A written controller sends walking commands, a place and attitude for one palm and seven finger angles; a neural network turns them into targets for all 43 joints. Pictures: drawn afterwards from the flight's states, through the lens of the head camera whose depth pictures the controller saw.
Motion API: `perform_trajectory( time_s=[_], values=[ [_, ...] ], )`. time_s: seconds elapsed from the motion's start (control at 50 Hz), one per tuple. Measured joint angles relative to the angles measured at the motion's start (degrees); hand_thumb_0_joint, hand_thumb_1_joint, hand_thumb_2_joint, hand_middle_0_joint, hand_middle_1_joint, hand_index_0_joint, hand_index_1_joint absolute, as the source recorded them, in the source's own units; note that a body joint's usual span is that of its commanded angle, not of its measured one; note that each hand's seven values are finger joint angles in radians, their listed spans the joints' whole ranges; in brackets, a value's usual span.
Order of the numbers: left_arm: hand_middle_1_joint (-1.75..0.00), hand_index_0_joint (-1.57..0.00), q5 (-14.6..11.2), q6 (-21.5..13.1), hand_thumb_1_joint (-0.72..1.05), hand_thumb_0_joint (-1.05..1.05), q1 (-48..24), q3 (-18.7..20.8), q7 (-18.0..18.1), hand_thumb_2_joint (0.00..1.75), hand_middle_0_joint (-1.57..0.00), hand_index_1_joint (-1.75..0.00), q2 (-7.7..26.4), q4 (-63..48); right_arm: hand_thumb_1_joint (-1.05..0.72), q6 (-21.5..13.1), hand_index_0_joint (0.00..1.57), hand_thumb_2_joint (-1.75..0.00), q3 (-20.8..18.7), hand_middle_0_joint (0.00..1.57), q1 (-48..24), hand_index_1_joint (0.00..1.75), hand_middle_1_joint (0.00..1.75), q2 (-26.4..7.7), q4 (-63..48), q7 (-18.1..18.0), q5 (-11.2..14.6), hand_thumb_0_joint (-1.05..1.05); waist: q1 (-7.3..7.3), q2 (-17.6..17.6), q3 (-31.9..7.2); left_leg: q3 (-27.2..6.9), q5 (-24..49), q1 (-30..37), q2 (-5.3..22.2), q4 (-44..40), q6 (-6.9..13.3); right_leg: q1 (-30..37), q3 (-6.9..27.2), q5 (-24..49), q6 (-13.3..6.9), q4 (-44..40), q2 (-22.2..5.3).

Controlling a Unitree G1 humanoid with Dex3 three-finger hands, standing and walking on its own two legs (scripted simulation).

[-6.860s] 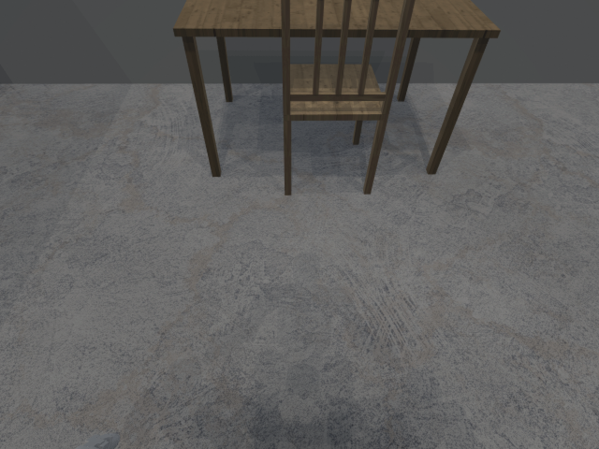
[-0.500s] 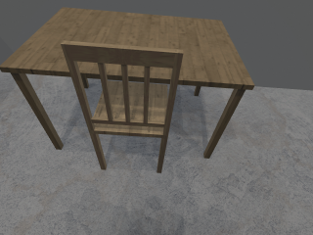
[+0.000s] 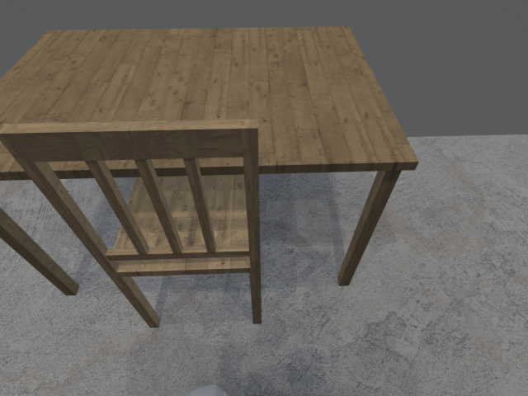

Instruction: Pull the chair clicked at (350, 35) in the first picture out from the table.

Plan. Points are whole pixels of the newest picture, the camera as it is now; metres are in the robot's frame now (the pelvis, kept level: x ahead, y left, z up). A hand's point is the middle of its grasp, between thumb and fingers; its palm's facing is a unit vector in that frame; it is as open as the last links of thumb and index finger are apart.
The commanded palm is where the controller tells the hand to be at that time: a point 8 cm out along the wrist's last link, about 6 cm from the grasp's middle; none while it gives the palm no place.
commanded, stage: come to a stop and stand still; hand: left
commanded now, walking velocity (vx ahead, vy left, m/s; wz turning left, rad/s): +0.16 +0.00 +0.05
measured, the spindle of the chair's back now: (162, 211) +0.49 +0.24 -0.08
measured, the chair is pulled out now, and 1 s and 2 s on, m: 0.00 0.00 0.00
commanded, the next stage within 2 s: look again from close up in 1.10 s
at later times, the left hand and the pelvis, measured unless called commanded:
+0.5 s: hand out of the picture +0.05 +0.19 -0.17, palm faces +0.01 -0.96 -0.28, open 7.4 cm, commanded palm none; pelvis +0.03 -0.01 -0.01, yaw -3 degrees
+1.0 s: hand out of the picture +0.02 +0.13 -0.17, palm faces +0.00 -0.98 -0.20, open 7.3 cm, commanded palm none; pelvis +0.00 -0.05 +0.00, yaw -2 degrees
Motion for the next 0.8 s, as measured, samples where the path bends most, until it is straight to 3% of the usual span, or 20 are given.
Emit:
perform_trajectory(
  time_s=[0.08, 0.12, 0.14, 0.24, 0.4, 0.46, 0.52, 0.6, 0.66, 0.76, 0.8],
  values=[
    [-0.3, -0.2, 0.09, 0.44, 0.93, 0.0, 1.72, -0.28, -0.42, 0.9, -0.2, -0.3, 0.05, 1.16, -0.94, -0.45, 0.2, -0.9, -0.06, 0.2, -2.51, 0.3, 0.3, -0.75, -1.06, 0.03, -0.06, 0.01, 1.47, -0.56, -0.43, 0.96, 2.67, 2.39, -0.45, -13.39, -0.65, 2.92, 0.24, -1.56, 0.9, -0.84, 0.23],
    [-0.3, -0.2, -0.21, 0.85, 0.92, 0.0, 2.72, -0.48, -0.25, 0.9, -0.2, -0.3, -0.05, 1.91, -0.94, -0.97, 0.2, -0.9, 0.48, 0.19, -3.18, 0.3, 0.3, -0.93, -1.05, -0.01, 0.01, 0.01, 2.19, -0.65, -0.44, 0.93, 8.69, 6.17, -0.87, -21.74, -1.17, 3.9, 0.41, -3.48, 1.65, 0.82, 0.49],
    [-0.3, -0.2, -0.4, 1.19, 0.92, 0.0, 3.21, -0.68, -0.11, 0.9, -0.2, -0.3, -0.14, 2.39, -0.94, -1.32, 0.2, -0.9, 0.77, 0.19, -3.33, 0.3, 0.3, -0.95, -0.9, -0.14, 0.0, 0.01, 2.41, -0.52, -0.61, 0.71, 10.78, 7.88, -0.85, -24.28, -0.41, 4.07, 0.4, -4.78, 2.09, 2.21, 0.7],
    [-0.3, -0.19, -0.8, 3.5, 0.91, 0.01, 3.65, -1.38, 0.75, 0.9, -0.2, -0.3, 0.55, 3.95, -0.94, -0.51, 0.2, -0.9, 2.06, 0.2, -5.48, 0.3, 0.3, 1.77, 0.16, -1.45, 0.48, 0.01, 3.85, -5.0, -0.14, 3.1, 7.94, 11.17, -3.76, -26.61, 1.93, 4.09, 3.39, -9.66, 3.78, 6.08, -2.09],
    [-0.3, -0.2, -0.39, 5.65, 0.91, 0.01, 2.66, -0.37, 0.89, 0.9, -0.2, -0.3, 0.82, 1.45, -0.93, 1.84, 0.21, -0.9, 0.67, 0.2, -9.99, 0.3, 0.3, 1.65, -2.3, -1.75, 0.27, 0.0, 3.32, -2.68, 3.44, 4.12, 11.46, 10.69, -2.91, -30.38, 1.56, -4.99, 7.34, -17.37, 4.58, 23.39, -1.38],
    [-0.3, -0.2, -0.29, 5.67, 0.9, 0.01, 2.55, 0.01, 1.01, 0.9, -0.2, -0.3, 1.32, 0.44, -0.92, 2.48, 0.21, -0.9, 0.12, 0.2, -9.85, 0.3, 0.3, 0.7, -2.45, -1.28, 0.07, 0.0, 3.13, -1.6, 3.41, 3.99, 11.83, 9.47, -2.27, -29.52, 0.66, -4.63, 7.1, -15.59, 4.39, 20.23, -1.78],
    [-0.3, -0.19, 0.13, 4.63, 0.9, 0.01, 3.56, -0.15, 1.13, 0.9, -0.2, -0.3, 1.92, -0.19, -0.92, 3.1, 0.21, -0.9, -0.39, 0.2, -8.56, 0.3, 0.3, -0.12, -2.05, -0.76, 0.4, 0.0, 3.17, -1.25, 2.09, 3.92, 10.88, 7.32, -2.02, -26.17, -0.66, -0.73, 7.04, -7.88, 3.7, 8.42, -2.48],
    [-0.3, -0.19, 0.39, 4.45, 0.91, 0.01, 4.12, -1.13, 0.9, 0.9, -0.2, -0.3, 0.75, 0.97, -0.91, 4.66, 0.2, -0.9, -0.81, 0.2, -6.28, 0.3, 0.3, -1.33, -0.72, -0.28, 0.54, 0.01, 2.52, 0.5, 0.84, -0.08, 0.27, 6.24, -2.78, -20.17, -0.83, -0.02, 6.04, -6.78, 1.39, 7.84, -1.3],
    [-0.3, -0.19, 0.19, 4.19, 0.9, 0.01, 4.39, -1.66, 0.64, 0.9, -0.2, -0.3, -0.12, 1.78, -0.91, 4.41, 0.2, -0.9, -0.58, 0.2, -4.39, 0.3, 0.3, -1.49, 0.69, -0.21, 0.57, 0.01, 2.25, 0.29, -0.37, -1.52, -0.74, 7.51, -3.52, -16.68, -0.68, 0.82, 6.23, -5.07, 0.55, 5.13, -0.53],
    [-0.3, -0.2, -0.21, 3.44, 0.91, 0.01, 3.16, -2.15, 0.81, 0.9, -0.2, -0.3, -1.34, 2.92, -0.91, 3.04, 0.2, -0.9, 0.42, 0.2, -1.02, 0.3, 0.3, -1.18, 3.05, -0.87, 0.65, 0.01, 1.19, 0.76, -1.41, -2.75, 4.12, 15.27, -2.88, -26.23, -1.05, 0.52, 4.83, -4.02, -0.05, 3.86, 1.78],
    [-0.3, -0.2, -0.54, 3.4, 0.93, 0.02, 1.82, -1.85, 1.03, 0.89, -0.2, -0.3, -0.5, 3.75, -0.91, 2.54, 0.2, -0.9, 1.06, 0.19, -0.35, 0.3, 0.3, 0.04, 4.66, -1.3, 0.56, 0.01, 1.1, -0.73, -0.67, -3.09, 3.67, 16.57, -3.01, -28.89, -2.17, 0.83, 4.44, -3.74, -0.17, 3.49, 1.62]
  ],
)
